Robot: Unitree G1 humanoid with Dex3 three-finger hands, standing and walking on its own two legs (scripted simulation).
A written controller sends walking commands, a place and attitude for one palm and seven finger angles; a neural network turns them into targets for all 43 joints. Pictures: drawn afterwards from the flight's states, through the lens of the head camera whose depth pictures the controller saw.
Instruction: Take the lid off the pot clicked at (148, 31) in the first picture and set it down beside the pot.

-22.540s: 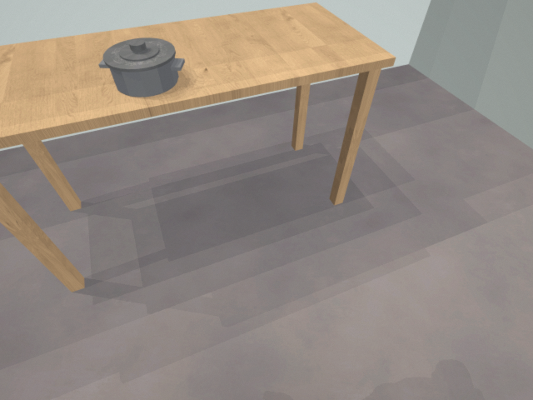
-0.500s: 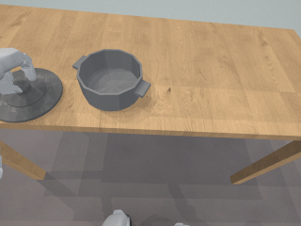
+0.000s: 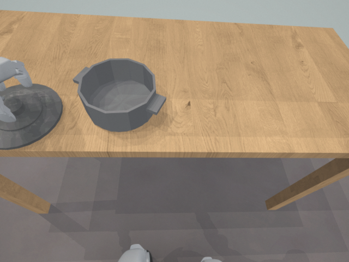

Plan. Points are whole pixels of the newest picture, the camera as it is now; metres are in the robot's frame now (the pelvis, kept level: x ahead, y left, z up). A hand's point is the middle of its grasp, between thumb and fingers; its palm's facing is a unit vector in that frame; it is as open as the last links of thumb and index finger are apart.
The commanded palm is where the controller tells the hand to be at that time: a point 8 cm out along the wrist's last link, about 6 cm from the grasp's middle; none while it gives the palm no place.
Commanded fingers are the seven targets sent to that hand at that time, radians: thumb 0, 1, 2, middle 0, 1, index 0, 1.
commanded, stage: open the fingers wide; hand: left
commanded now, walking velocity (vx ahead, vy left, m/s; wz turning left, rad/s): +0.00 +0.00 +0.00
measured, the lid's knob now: (14, 107) +0.46 +0.36 +0.05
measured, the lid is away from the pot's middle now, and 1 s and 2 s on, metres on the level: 0.24 0.24 0.24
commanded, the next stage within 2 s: raise the empty hand in 0.04 s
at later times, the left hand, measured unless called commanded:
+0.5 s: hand out of the picture +0.44 +0.36 +0.13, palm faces -0.38 -0.12 -0.92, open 11.0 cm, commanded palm +0.47 +0.36 +0.20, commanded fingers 0.00 -0.02 0.67 -0.36 -0.84 -0.36 -0.84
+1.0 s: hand out of the picture +0.46 +0.37 +0.18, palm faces -0.32 -0.13 -0.94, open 11.0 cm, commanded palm +0.47 +0.36 +0.25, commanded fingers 0.00 -0.02 0.67 -0.36 -0.84 -0.36 -0.84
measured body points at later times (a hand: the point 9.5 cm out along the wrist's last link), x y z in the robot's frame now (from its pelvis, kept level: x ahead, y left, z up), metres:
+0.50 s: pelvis +0.00 +0.00 +0.00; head +0.08 +0.03 +0.45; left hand +0.46 +0.36 +0.19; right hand +0.06 -0.28 -0.11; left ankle +0.06 +0.09 -0.71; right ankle -0.01 -0.17 -0.71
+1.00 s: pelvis +0.01 +0.01 +0.01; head +0.08 +0.03 +0.46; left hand +0.47 +0.37 +0.24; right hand +0.06 -0.27 -0.10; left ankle +0.06 +0.09 -0.71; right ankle -0.01 -0.17 -0.71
